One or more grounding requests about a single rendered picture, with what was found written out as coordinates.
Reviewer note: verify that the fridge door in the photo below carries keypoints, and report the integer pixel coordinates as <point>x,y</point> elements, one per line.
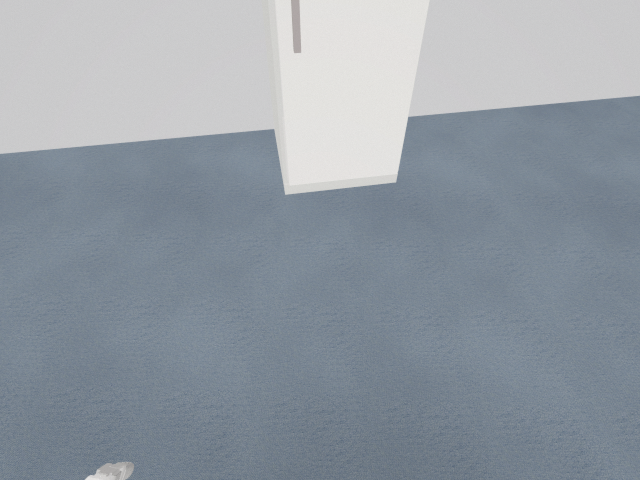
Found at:
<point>346,96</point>

